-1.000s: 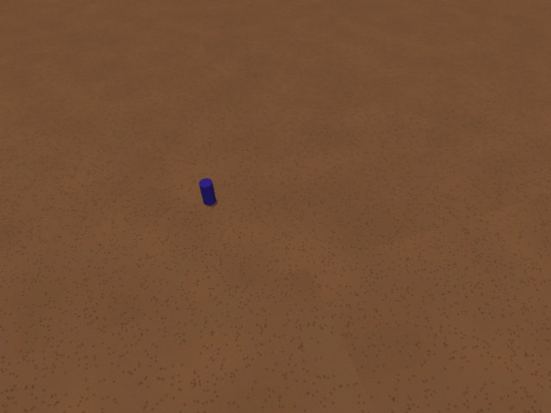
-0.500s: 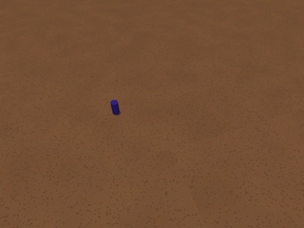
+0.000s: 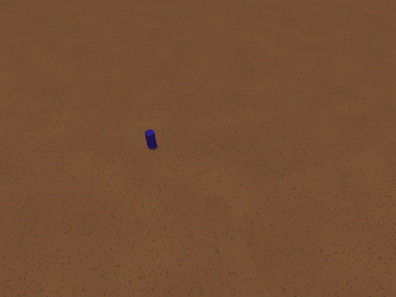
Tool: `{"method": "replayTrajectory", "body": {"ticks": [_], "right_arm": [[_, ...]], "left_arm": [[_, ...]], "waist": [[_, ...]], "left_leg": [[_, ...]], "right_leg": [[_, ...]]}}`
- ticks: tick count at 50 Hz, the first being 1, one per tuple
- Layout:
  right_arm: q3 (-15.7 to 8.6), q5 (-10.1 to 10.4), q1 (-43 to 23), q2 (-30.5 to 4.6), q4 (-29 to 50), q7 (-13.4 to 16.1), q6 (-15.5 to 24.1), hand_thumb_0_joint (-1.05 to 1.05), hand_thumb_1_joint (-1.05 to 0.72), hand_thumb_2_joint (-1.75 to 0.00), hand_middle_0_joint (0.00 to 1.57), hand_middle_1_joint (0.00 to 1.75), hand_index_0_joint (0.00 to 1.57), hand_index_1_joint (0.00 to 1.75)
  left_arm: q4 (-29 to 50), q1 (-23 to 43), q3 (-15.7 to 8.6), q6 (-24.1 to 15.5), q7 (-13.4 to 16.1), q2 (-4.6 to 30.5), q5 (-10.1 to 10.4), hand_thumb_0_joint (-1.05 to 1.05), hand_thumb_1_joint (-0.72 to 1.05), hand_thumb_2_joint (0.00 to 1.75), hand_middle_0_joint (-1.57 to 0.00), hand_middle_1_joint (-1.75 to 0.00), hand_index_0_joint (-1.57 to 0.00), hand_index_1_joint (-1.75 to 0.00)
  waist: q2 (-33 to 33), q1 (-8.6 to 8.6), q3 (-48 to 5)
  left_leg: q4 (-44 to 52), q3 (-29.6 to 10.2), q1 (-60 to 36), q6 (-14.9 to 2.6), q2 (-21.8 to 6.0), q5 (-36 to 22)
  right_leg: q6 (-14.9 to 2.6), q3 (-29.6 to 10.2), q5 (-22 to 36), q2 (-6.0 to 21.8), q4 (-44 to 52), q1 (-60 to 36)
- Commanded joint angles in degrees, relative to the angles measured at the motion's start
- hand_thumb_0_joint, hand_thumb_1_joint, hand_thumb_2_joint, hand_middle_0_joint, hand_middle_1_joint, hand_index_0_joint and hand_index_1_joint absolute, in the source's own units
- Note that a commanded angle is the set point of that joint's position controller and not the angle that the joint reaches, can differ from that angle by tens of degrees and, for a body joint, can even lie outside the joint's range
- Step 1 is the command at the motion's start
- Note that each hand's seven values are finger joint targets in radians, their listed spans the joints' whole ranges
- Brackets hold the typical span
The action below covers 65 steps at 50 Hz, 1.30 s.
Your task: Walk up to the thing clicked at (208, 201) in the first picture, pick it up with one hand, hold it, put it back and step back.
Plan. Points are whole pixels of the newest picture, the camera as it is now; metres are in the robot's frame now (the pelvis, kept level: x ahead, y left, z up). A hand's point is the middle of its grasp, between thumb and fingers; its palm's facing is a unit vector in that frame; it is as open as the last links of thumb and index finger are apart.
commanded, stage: stand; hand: left
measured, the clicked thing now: (150, 139) +1.23 +0.35 -0.72
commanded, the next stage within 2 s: walk up in 0.12 s
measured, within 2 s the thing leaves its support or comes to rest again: neither
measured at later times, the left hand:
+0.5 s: hand out of the picture +0.05 +0.33 -0.16, palm faces +0.09 -0.91 -0.40, open 7.4 cm
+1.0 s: hand (79, 216) +0.36 +0.34 -0.14, palm faces +0.06 -0.90 -0.43, open 7.4 cm
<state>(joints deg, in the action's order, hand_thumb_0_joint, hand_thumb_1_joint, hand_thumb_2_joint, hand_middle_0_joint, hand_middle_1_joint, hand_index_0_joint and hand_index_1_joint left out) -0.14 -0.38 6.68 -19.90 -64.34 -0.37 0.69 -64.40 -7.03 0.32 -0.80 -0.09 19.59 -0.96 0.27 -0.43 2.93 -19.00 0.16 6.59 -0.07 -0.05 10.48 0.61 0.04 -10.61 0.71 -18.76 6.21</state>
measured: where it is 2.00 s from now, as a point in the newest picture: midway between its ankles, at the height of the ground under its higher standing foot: (187, 215)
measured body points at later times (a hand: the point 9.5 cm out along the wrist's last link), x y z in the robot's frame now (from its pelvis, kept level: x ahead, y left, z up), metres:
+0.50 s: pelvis +0.09 +0.03 -0.02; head +0.10 +0.05 +0.43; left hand +0.05 +0.38 -0.14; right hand +0.22 -0.29 -0.12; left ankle +0.17 +0.18 -0.74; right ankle +0.00 -0.12 -0.75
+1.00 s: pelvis +0.31 +0.05 -0.03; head +0.31 +0.02 +0.42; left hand +0.36 +0.39 -0.11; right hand +0.37 -0.28 -0.16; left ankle +0.19 +0.19 -0.74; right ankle +0.40 -0.06 -0.75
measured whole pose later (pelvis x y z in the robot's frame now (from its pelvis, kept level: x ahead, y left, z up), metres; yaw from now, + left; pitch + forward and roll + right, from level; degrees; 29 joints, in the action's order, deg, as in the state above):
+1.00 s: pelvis +0.31 +0.05 -0.03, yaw +6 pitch -2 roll +0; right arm -4.4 -0.6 20.4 -25.5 -52.4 -3.1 3.0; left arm -52.4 -14.5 -4.5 -4.1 -4.9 24.0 -1.8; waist 4.1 0.7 1.7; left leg -40.6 1.6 6.1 -1.3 -4.5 28.2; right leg -0.6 4.1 -13.1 2.9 -38.6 22.9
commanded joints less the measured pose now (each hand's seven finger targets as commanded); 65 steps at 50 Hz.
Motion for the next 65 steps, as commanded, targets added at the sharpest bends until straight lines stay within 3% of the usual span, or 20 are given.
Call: {"method": "replayTrajectory", "body": {"ticks": [1, 5, 6, 8, 11, 13, 15, 19, 22, 26, 27, 28, 29, 35, 45, 48, 50, 51, 56, 65], "right_arm": [[-2.12, -0.17, -2.31, -11.96, 3.68, 0.89, 1.23, 0.0, -0.9, -0.9, 0.2, 0.3, 0.2, 0.3], [-1.95, -0.14, -2.17, -11.96, 3.48, 0.9, 1.23, 0.0, -0.9, -0.9, 0.2, 0.3, 0.2, 0.3], [-5.63, -0.74, 2.25, -16.85, 6.59, -0.81, 1.76, 0.0, -0.9, -0.9, 0.2, 0.3, 0.2, 0.3], [-6.22, -1.35, 0.87, -17.39, 7.0, -1.8, 1.48, 0.0, -0.9, -0.9, 0.2, 0.3, 0.2, 0.3], [-6.4, -1.46, -3.07, -14.94, 10.79, -2.38, 1.82, 0.0, -0.9, -0.9, 0.2, 0.3, 0.2, 0.3], [-5.87, -1.15, -8.66, -11.99, 14.01, -2.77, 2.2, 0.0, -0.9, -0.9, 0.2, 0.3, 0.2, 0.3], [-6.24, -1.76, -7.33, -13.27, 14.82, -2.23, 2.36, 0.0, -0.9, -0.9, 0.2, 0.3, 0.2, 0.3], [-6.99, -0.87, -1.79, -14.87, 13.87, -3.84, 3.05, 0.0, -0.9, -0.9, 0.2, 0.3, 0.2, 0.3], [-7.14, -0.77, -0.06, -13.57, 14.39, -4.49, 3.21, 0.0, -0.9, -0.9, 0.2, 0.3, 0.2, 0.3], [-10.1, -1.36, 17.16, -16.11, 9.9, -3.51, 2.88, 0.0, -0.9, -0.9, 0.2, 0.3, 0.2, 0.3], [-11.46, -2.36, 23.91, -19.32, 9.24, -2.79, 2.98, 0.0, -0.9, -0.9, 0.2, 0.3, 0.2, 0.3], [-11.76, -1.98, 21.83, -24.7, 11.67, -2.23, 3.48, 0.0, -0.9, -0.9, 0.2, 0.3, 0.2, 0.3], [-11.94, 0.1, 15.73, -26.39, 14.08, -2.59, 3.45, 0.0, -0.9, -0.9, 0.2, 0.3, 0.2, 0.3], [-8.17, 0.23, 7.96, -18.91, 16.86, -2.04, 4.88, 0.0, -0.9, -0.9, 0.2, 0.3, 0.2, 0.3], [-8.02, 0.14, 5.9, -19.68, 19.61, -2.26, 5.15, 0.0, -0.9, -0.9, 0.2, 0.3, 0.2, 0.3], [-6.37, -0.4, 8.27, -15.56, 19.72, -2.05, 4.73, 0.0, -0.9, -0.9, 0.2, 0.3, 0.2, 0.3], [-5.0, 0.45, 12.97, -13.0, 20.06, -1.61, 4.53, 0.0, -0.9, -0.9, 0.2, 0.3, 0.2, 0.3], [-5.8, 0.0, 10.59, -17.25, 19.32, -0.89, 4.29, 0.0, -0.9, -0.9, 0.2, 0.3, 0.2, 0.3], [-5.6, 1.38, 13.34, -14.25, 16.37, -2.01, 3.44, 0.0, -0.9, -0.9, 0.2, 0.3, 0.2, 0.3], [-6.25, -0.28, 2.7, -12.32, 21.3, -3.88, 3.25, 0.0, -0.9, -0.9, 0.2, 0.3, 0.2, 0.3]], "left_arm": [[3.45, 2.52, -2.49, -0.96, 0.7, 12.42, 0.23, 0.0, 0.9, 0.9, -0.2, -0.3, -0.2, -0.3], [3.26, 1.98, -2.34, -0.93, 0.57, 11.99, 0.35, 0.0, 0.9, 0.9, -0.2, -0.3, -0.2, -0.3], [6.43, -0.7, -6.05, -1.97, -1.0, 18.19, -0.37, 0.0, 0.9, 0.9, -0.2, -0.3, -0.2, -0.3], [6.56, -0.3, -6.5, -2.23, -1.77, 16.53, -1.05, 0.0, 0.9, 0.9, -0.2, -0.3, -0.2, -0.3], [8.02, -3.75, -6.96, -2.84, -2.23, 15.39, -0.99, 0.0, 0.9, 0.9, -0.2, -0.3, -0.2, -0.3], [5.62, -14.41, -8.45, -3.67, -1.63, 19.61, -1.24, 0.0, 0.9, 0.9, -0.2, -0.3, -0.2, -0.3], [8.91, -10.17, -9.49, -4.2, -1.31, 22.89, -1.59, 0.0, 0.9, 0.9, -0.2, -0.3, -0.2, -0.3], [13.12, -2.44, -8.55, -4.89, -1.5, 20.57, -1.45, 0.0, 0.9, 0.9, -0.2, -0.3, -0.2, -0.3], [13.66, -3.34, -8.01, -4.99, -1.81, 20.44, -1.01, 0.0, 0.9, 0.9, -0.2, -0.3, -0.2, -0.3], [14.6, -5.25, -6.69, -3.94, -2.34, 17.03, -0.08, 0.0, 0.9, 0.9, -0.2, -0.3, -0.2, -0.3], [15.01, -8.32, -5.59, -3.6, -2.39, 13.02, -0.09, 0.0, 0.9, 0.9, -0.2, -0.3, -0.2, -0.3], [16.32, -10.19, -5.09, -3.52, -2.24, 11.26, 0.1, 0.0, 0.9, 0.9, -0.2, -0.3, -0.2, -0.3], [16.15, -7.98, -6.24, -3.1, -1.7, 18.48, -0.05, 0.0, 0.9, 0.9, -0.2, -0.3, -0.2, -0.3], [12.65, -12.1, -6.25, -2.79, -3.24, 17.33, 0.67, 0.0, 0.9, 0.9, -0.2, -0.3, -0.2, -0.3], [15.12, -7.29, -7.97, -3.33, -5.1, 16.2, -0.16, 0.0, 0.9, 0.9, -0.2, -0.3, -0.2, -0.3], [13.06, -16.97, -9.43, -4.5, -3.84, 18.53, -0.5, 0.0, 0.9, 0.9, -0.2, -0.3, -0.2, -0.3], [14.1, -20.98, -10.33, -5.68, -2.47, 24.93, -0.02, 0.0, 0.9, 0.9, -0.2, -0.3, -0.2, -0.3], [15.17, -18.02, -10.14, -5.47, -2.3, 25.48, 0.48, 0.0, 0.9, 0.9, -0.2, -0.3, -0.2, -0.3], [17.14, -11.59, -7.78, -5.8, -1.46, 18.32, 1.26, 0.0, 0.9, 0.9, -0.2, -0.3, -0.2, -0.3], [20.55, -13.28, -7.62, -5.6, -1.48, 19.66, 0.23, 0.0, 0.9, 0.9, -0.2, -0.3, -0.2, -0.3]], "waist": [[-0.39, 0.4, -3.84], [0.07, 0.17, -3.93], [0.43, 0.44, -8.96], [3.34, -0.53, -0.45], [0.27, -3.14, 4.22], [-7.5, -8.5, 1.16], [-4.8, -6.65, 3.85], [-7.41, -1.69, 5.8], [-8.6, -0.82, 4.08], [3.43, 7.58, -6.01], [14.01, 10.13, -9.1], [19.86, 8.25, -9.52], [11.94, 7.39, -8.45], [4.99, 0.27, 2.67], [5.44, -1.45, 3.1], [-7.2, -6.68, -3.08], [-18.93, -5.99, -3.35], [-13.86, -5.69, -1.58], [-9.79, -0.23, -1.06], [-8.17, -2.39, -0.45]], "left_leg": [[3.01, -5.8, -0.7, -1.42, -7.08, -7.28], [2.8, -5.64, -0.23, -1.56, -7.0, -6.97], [-0.21, -8.34, 0.77, -5.75, -5.17, 22.5], [1.77, -12.86, 9.4, -7.69, -7.37, 34.36], [-3.45, -13.06, 16.49, -6.8, -7.19, 25.09], [-19.84, -2.12, 32.34, -2.51, 0.59, 15.53], [-31.41, -6.47, 38.28, -1.39, -2.44, 17.27], [-24.63, -5.64, 28.6, -1.24, -7.41, 15.33], [-18.34, -0.97, 18.85, -1.23, -5.09, 6.97], [-13.3, 5.93, -15.83, -3.11, 1.74, -1.47], [-8.74, -5.76, -22.59, -6.7, -5.11, 10.63], [3.75, -36.45, -19.51, -11.38, -19.15, 31.25], [9.34, -43.88, -12.26, -16.27, -23.71, 39.21], [6.85, -13.37, 7.45, -11.56, -14.68, 11.53], [3.37, -6.78, 16.73, -10.5, -13.75, 19.9], [-22.45, -0.01, 20.18, -7.31, -7.57, 2.68], [-49.43, 1.3, 35.86, -2.16, 3.59, 18.47], [-52.51, -2.99, 35.33, -2.31, 0.18, 18.79], [-43.92, -4.63, 24.5, -2.04, -2.91, 7.25], [-18.44, 2.56, 15.92, -0.95, -3.8, -1.82]], "right_leg": [[-1.85, -4.85, 6.69, 6.68, 2.8, 0.12], [-1.94, -5.02, 7.29, 6.93, 2.93, -0.57], [-4.04, -2.61, -20.44, 3.42, -3.77, -2.17], [-4.4, -2.43, -28.37, 2.91, -8.53, 6.12], [-6.23, -5.92, -22.51, 5.28, -6.01, 5.21], [-10.99, -19.89, -25.79, 13.94, 6.97, -14.79], [-16.11, -30.76, -25.8, 25.04, 12.76, -13.73], [-14.38, -15.19, -14.36, 19.54, 9.77, -6.44], [-11.13, -4.53, -2.72, 14.59, 4.81, -1.56], [-6.4, 7.31, 8.77, 6.46, -23.48, 16.96], [-4.56, 7.16, -8.48, 1.92, -40.37, 25.99], [-3.82, 0.3, -24.17, -4.19, -49.17, 34.31], [-4.46, -4.83, -22.65, 0.52, -51.92, 31.29], [-1.86, -2.83, -7.53, 6.77, -38.13, 22.34], [-1.86, 2.75, 2.62, 4.46, -19.12, 7.1], [-3.58, 2.43, -6.8, 1.6, -12.17, -9.6], [-10.67, -36.43, -19.45, 22.84, 6.51, -14.79], [-15.59, -40.48, -15.15, 25.9, 6.01, -10.6], [-10.4, -8.05, 13.86, 12.96, 0.7, 0.39], [-11.73, -1.4, 10.85, 14.59, -0.84, 3.97]]}}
